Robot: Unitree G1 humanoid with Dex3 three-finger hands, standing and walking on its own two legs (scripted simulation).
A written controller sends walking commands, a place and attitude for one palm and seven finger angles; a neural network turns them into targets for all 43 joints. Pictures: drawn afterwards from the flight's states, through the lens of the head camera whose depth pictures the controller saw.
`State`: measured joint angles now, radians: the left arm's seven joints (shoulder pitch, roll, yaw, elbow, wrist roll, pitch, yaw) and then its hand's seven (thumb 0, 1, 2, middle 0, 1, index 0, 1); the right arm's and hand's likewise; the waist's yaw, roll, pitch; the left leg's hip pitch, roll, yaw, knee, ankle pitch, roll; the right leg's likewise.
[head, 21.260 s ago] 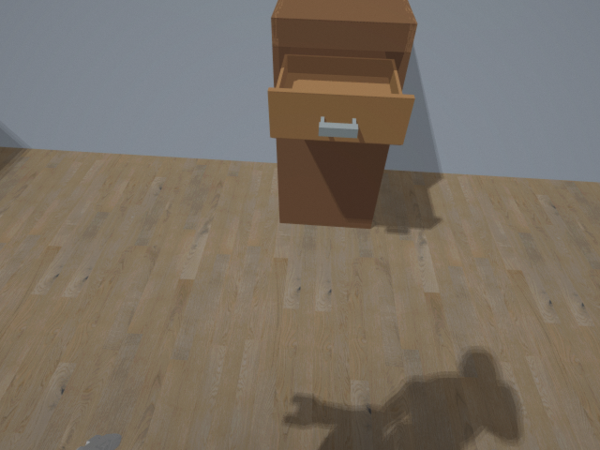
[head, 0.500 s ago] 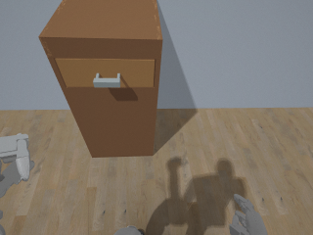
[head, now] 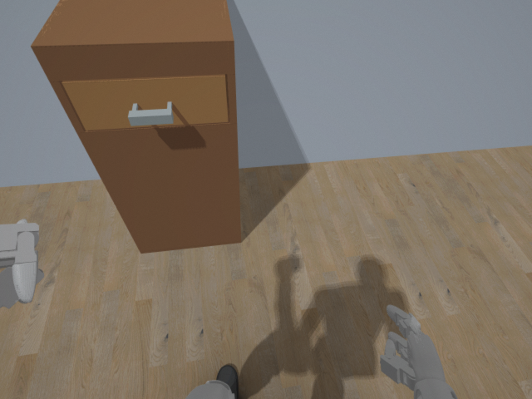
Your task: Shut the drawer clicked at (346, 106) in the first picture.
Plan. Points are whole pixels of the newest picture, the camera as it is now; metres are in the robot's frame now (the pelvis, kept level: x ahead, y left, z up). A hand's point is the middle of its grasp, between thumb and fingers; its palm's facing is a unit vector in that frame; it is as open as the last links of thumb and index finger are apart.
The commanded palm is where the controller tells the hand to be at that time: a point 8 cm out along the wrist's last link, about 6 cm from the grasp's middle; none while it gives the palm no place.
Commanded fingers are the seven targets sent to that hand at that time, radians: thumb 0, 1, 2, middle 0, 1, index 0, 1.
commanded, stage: stop stepping back and stand still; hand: left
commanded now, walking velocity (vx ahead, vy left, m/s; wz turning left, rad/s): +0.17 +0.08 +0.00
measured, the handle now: (152, 111) +0.74 +0.31 -0.03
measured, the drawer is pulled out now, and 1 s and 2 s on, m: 0.00 0.00 0.00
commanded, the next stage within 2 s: let the arm hang, fingers relaxed in 0.66 s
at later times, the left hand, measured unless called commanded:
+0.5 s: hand out of the picture +0.12 +0.26 +0.20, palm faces +0.40 -0.78 -0.48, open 3.3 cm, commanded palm +0.06 +0.30 +0.19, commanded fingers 0.00 0.90 0.90 -1.40 -1.60 -1.40 -1.60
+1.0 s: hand out of the picture +0.05 +0.21 -0.13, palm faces +0.04 -0.98 -0.20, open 3.0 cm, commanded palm none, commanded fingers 0.00 0.90 0.90 -0.88 -1.04 -0.88 -1.04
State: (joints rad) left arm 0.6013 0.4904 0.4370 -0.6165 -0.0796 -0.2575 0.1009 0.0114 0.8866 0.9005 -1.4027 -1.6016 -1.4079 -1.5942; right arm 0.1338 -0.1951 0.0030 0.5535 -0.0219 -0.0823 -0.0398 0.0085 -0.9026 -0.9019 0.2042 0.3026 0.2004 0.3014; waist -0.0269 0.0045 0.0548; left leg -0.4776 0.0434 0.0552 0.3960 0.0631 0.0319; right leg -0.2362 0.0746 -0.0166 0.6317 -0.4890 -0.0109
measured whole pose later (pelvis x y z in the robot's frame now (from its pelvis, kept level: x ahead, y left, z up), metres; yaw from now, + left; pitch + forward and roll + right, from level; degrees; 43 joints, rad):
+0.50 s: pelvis -0.06 +0.02 +0.01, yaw +3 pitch -1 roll +0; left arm 0.63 0.43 0.40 -0.62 -0.04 -0.24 0.15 0.01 0.89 0.90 -1.40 -1.60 -1.41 -1.59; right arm 0.21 -0.15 0.03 0.59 0.01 -0.14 -0.02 0.01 -0.90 -0.90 0.20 0.30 0.20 0.30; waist -0.03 -0.01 0.01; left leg -0.19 0.04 0.04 0.54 -0.34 -0.01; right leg -0.25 -0.01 -0.06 0.53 -0.26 -0.01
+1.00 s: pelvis -0.07 +0.03 +0.00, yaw +4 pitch -1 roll +1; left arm 0.29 0.18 0.01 0.61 0.04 0.07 0.00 0.01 0.91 0.90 -1.20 -1.40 -1.20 -1.40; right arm 0.23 -0.21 -0.01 0.81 -0.03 0.00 0.01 0.00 -0.91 -0.90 0.20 0.30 0.20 0.30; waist -0.04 -0.04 0.03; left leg -0.25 -0.01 0.04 0.64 -0.38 0.01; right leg -0.34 -0.06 -0.04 0.68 -0.33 0.01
